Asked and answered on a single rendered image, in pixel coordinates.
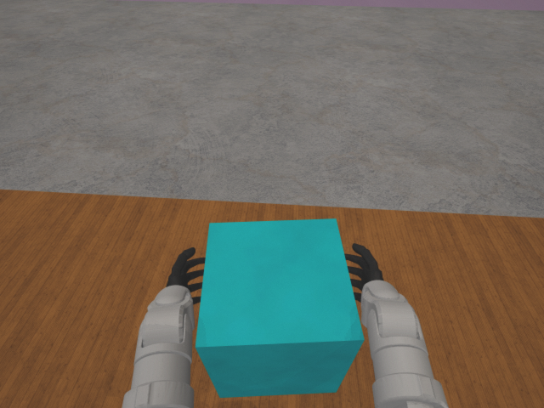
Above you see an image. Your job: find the robot right hand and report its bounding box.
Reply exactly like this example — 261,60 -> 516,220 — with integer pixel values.
344,243 -> 384,302

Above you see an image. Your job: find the robot left hand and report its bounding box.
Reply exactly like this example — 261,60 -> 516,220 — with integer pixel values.
166,247 -> 206,305

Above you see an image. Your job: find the right robot forearm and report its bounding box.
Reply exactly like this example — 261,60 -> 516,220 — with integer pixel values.
361,280 -> 449,408

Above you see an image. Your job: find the carton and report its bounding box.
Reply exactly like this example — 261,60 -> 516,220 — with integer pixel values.
195,218 -> 365,398

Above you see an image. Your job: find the left robot forearm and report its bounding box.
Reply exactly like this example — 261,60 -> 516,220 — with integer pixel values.
122,285 -> 195,408

